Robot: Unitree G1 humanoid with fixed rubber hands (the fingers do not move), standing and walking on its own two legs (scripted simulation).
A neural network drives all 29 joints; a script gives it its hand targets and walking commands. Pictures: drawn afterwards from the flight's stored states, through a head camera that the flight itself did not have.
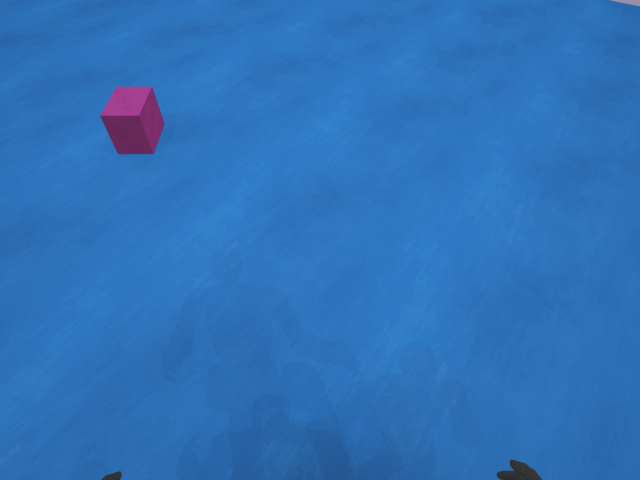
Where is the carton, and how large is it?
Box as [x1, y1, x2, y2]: [100, 87, 163, 153]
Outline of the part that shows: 116,87 100,116 117,152 153,153 163,126 163,121 152,88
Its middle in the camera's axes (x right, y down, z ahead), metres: -0.92 -0.60 +1.92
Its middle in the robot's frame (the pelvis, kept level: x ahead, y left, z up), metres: +1.78 +0.89 -0.64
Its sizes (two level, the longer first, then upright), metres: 0.257 0.173 0.214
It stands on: the floor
